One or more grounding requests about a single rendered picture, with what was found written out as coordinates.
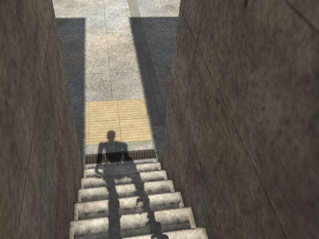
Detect stairs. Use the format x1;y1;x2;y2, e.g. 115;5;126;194
69;162;208;239

